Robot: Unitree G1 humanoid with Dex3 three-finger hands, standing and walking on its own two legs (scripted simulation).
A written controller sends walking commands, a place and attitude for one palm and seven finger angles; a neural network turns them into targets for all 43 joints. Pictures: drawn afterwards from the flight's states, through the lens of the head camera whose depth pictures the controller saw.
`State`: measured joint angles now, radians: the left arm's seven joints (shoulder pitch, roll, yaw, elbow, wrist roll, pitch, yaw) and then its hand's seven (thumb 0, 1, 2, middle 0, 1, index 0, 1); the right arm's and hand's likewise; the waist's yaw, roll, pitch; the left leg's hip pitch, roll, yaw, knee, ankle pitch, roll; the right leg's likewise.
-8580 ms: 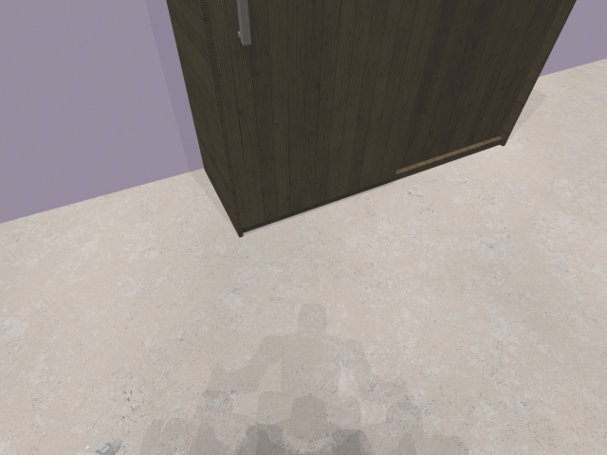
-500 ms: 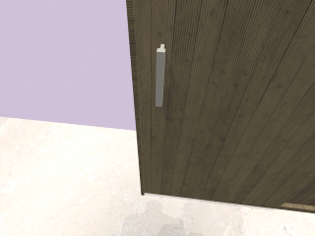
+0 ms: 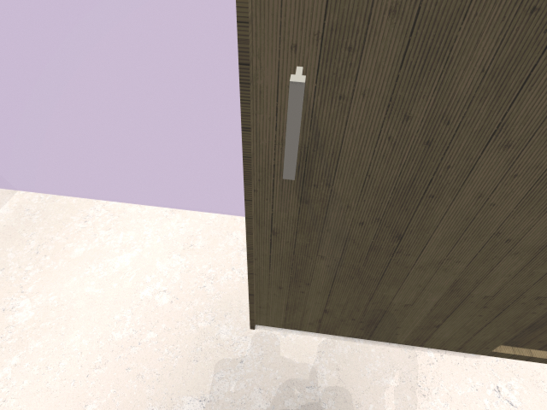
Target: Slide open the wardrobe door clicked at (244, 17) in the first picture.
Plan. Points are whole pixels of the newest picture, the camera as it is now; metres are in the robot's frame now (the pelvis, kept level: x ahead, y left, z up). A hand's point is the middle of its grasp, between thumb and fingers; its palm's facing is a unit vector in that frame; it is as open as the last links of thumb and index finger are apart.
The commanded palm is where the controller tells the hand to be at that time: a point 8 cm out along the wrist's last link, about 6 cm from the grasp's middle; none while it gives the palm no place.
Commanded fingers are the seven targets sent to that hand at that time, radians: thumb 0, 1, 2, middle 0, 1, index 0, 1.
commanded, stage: look again from close up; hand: left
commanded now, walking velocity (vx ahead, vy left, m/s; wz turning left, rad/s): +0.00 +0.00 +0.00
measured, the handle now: (294, 126) +0.53 +0.00 +0.16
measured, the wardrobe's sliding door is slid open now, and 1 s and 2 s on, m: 0.00 0.00 0.00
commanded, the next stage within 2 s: shuffle to correct the standing spot in 1.80 s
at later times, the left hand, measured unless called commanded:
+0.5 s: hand out of the picture +0.02 +0.16 -0.18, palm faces +0.04 -0.99 -0.16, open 7.4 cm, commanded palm none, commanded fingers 0.00 0.90 0.90 -0.20 -0.30 -0.20 -0.30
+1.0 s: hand out of the picture +0.03 +0.16 -0.18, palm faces +0.03 -0.99 -0.15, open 7.4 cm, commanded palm none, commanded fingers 0.00 0.90 0.90 -0.20 -0.30 -0.20 -0.30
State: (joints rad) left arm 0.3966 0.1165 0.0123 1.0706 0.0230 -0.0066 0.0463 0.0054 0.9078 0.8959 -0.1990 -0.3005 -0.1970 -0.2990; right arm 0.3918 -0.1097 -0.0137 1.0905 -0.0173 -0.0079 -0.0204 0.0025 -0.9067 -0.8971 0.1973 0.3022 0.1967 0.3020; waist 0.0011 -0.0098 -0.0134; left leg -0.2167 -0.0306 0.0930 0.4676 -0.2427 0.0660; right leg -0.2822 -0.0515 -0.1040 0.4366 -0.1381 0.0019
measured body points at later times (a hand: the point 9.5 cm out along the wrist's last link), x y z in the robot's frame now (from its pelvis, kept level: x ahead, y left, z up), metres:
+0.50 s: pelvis +0.03 +0.01 +0.00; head +0.03 +0.01 +0.45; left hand +0.02 +0.21 -0.16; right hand +0.02 -0.21 -0.16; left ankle +0.01 +0.07 -0.74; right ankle +0.06 -0.12 -0.74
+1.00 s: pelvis +0.05 +0.01 +0.00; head +0.05 +0.02 +0.45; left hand +0.03 +0.21 -0.16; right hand +0.02 -0.20 -0.15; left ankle +0.01 +0.07 -0.74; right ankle +0.06 -0.12 -0.74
